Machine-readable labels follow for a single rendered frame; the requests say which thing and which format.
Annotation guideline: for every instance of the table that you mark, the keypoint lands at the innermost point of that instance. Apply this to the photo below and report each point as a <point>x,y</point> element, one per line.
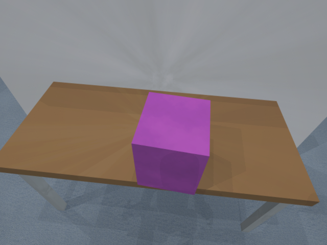
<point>84,133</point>

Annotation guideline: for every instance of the carton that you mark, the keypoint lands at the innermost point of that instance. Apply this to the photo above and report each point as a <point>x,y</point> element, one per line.
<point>171,142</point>

